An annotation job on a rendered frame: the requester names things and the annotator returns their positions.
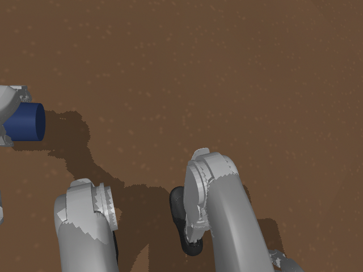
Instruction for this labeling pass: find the right robot foot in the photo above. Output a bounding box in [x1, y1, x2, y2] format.
[170, 186, 203, 256]

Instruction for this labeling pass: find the can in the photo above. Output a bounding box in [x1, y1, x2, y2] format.
[3, 102, 45, 141]

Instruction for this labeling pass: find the left robot hand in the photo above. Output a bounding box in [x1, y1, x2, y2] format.
[0, 85, 32, 147]

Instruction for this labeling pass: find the right robot hand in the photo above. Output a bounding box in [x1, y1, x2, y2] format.
[268, 249, 304, 272]

